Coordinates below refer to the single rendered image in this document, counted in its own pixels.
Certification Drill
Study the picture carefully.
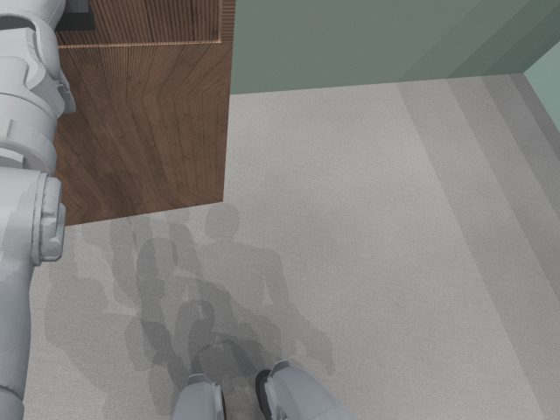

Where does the left robot thigh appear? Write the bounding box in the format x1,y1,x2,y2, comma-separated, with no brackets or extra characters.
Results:
171,381,224,420

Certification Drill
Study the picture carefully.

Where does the robot right shin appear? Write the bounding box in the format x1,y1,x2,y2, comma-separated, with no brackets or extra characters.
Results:
268,360,291,420

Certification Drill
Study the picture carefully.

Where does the cabinet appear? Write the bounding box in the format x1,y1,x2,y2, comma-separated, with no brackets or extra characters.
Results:
53,0,236,227

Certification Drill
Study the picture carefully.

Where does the left robot upper arm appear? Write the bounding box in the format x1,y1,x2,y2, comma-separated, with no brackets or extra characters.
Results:
0,166,66,420

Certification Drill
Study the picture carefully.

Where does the left robot hand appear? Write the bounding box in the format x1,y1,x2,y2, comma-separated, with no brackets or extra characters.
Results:
0,0,76,114

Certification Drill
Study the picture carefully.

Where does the drawer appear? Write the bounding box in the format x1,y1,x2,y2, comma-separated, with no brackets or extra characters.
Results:
54,0,219,46

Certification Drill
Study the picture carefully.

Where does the robot left forearm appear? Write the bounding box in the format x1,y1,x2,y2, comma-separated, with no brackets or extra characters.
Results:
0,8,65,178

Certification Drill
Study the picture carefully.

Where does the handle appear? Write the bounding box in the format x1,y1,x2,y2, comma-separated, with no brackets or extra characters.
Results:
55,0,95,32

